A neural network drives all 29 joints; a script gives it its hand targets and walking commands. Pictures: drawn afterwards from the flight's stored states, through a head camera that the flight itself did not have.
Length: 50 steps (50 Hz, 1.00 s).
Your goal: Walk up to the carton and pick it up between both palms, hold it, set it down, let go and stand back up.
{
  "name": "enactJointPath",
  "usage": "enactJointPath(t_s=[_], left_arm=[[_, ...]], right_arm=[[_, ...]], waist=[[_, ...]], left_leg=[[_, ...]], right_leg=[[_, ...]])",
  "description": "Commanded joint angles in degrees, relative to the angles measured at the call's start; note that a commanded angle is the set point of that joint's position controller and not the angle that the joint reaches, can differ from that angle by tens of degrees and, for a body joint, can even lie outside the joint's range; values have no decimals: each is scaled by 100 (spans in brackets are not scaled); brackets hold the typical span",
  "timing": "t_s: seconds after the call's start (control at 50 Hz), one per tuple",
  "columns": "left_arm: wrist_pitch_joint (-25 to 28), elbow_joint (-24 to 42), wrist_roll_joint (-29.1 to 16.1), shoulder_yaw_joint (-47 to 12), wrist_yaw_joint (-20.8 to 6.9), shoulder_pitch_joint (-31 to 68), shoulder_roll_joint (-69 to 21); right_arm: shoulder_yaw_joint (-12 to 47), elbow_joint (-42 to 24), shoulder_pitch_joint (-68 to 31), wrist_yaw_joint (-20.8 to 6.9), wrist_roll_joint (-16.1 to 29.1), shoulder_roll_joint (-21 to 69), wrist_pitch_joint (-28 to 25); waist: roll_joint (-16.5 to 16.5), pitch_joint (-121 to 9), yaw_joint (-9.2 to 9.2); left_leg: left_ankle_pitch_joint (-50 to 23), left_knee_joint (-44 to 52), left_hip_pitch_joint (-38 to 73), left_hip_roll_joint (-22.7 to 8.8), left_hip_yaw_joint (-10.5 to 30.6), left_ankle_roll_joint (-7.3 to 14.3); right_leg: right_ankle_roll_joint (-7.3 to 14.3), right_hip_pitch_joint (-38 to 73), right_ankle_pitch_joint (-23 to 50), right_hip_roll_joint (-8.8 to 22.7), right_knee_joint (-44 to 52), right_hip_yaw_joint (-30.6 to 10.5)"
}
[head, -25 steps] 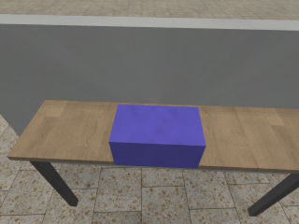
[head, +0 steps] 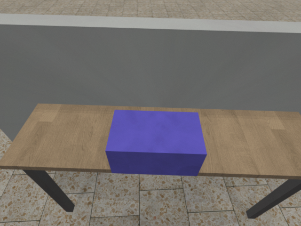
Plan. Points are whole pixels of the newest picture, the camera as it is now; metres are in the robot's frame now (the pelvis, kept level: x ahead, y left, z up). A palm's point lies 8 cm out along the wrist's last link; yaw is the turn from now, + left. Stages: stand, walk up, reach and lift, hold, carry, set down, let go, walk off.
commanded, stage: stand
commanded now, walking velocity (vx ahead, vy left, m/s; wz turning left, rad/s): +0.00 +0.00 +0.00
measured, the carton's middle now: (155, 142) +0.42 -0.01 -0.05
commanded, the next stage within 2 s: none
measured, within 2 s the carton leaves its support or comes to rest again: neither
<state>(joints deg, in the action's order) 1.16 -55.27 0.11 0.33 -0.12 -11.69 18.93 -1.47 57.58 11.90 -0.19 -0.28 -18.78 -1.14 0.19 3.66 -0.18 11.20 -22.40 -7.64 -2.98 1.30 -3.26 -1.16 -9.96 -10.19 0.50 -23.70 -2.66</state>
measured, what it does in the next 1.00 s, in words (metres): stands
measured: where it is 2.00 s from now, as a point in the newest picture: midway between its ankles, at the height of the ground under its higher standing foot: outside the picture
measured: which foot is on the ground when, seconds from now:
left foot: down 0.00-1.00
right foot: down 0.00-1.00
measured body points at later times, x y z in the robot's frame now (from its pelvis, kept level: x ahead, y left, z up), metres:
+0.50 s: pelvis +0.02 +0.00 +0.00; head +0.02 +0.00 +0.45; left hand +0.08 +0.30 -0.13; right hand +0.08 -0.29 -0.13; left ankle +0.01 +0.16 -0.74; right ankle +0.03 -0.13 -0.74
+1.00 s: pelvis +0.02 +0.01 +0.00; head +0.03 +0.01 +0.45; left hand +0.08 +0.30 -0.13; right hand +0.08 -0.29 -0.13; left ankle +0.01 +0.16 -0.74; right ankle +0.03 -0.13 -0.74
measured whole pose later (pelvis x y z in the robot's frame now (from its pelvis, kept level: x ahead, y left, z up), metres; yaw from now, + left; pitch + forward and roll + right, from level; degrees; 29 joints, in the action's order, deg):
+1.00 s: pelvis +0.02 +0.01 +0.00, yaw +0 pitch -3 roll +0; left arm 0.9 -60.7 0.1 0.5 0.5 -9.8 18.7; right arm -2.0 60.2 10.7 0.4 -0.3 -18.7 -0.9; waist 0.1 3.9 -0.1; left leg 11.1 -19.2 -5.4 -2.8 1.1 -2.9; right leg -1.7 -7.5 -10.0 1.3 -20.2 -2.1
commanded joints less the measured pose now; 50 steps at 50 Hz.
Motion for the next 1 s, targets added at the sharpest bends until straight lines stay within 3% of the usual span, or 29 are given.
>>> enactJointPath(t_s=[0.0,0.18,0.26,0.3,0.34,0.48,0.54,0.6,0.68,0.76,0.98], left_arm=[[128,280,-8,265,87,77,1158],[108,139,-24,259,107,113,1156],[103,66,1,261,140,170,1205],[108,17,-16,225,128,146,1104],[106,-32,-6,251,139,219,1168],[113,-97,-21,251,142,199,1169],[95,-118,-9,250,152,236,1170],[119,-108,5,260,137,279,1166],[100,-137,-6,269,143,199,1207],[107,-184,-12,246,157,216,1119],[119,-204,2,267,143,289,1172]], right_arm=[[-259,-292,-18,88,32,-1179,-116],[-273,-178,-101,107,34,-1202,-101],[-278,-165,-202,111,14,-1202,-96],[-270,-129,-165,134,9,-1172,-94],[-254,-109,-175,123,6,-1159,-97],[-278,-65,-172,138,2,-1206,-96],[-258,-74,-144,143,19,-1122,-90],[-261,-71,-182,140,17,-1213,-99],[-289,-81,-186,131,14,-1244,-94],[-274,-77,-188,144,14,-1203,-108],[-284,-46,-115,136,8,-1187,-91]], waist=[[47,-204,30],[-101,-269,-1],[50,-258,20],[-86,-285,16],[97,-223,22],[-75,-203,41],[59,-276,6],[-86,-272,25],[71,-287,48],[-92,-241,20],[-1,-239,-11]], left_leg=[[-258,508,-33,-365,255,362],[-380,518,77,-368,217,351],[-439,565,86,-369,228,341],[-550,572,167,-391,238,350],[-513,621,72,-380,235,349],[-524,606,98,-407,232,339],[-500,645,133,-414,215,339],[-558,621,100,-407,198,355],[-534,643,100,-418,226,356],[-502,675,125,-406,205,354],[-446,694,139,-423,228,369]], right_leg=[[260,105,375,489,501,-314],[206,143,501,528,580,-291],[202,197,529,523,576,-250],[230,211,603,570,588,-284],[222,255,640,548,587,-246],[208,217,567,590,643,-266],[225,252,659,587,615,-253],[206,282,626,592,644,-268],[222,312,646,603,609,-228],[234,287,540,598,690,-236],[245,244,467,597,732,-234]])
